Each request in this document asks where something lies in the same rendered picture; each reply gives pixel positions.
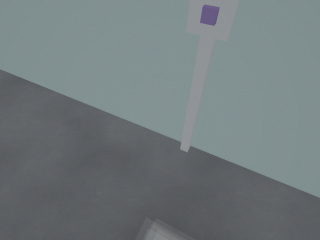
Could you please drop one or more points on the button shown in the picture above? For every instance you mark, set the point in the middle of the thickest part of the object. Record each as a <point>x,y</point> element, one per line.
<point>209,15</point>

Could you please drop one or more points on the panel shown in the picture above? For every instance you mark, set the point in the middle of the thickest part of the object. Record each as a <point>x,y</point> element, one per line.
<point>209,34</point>

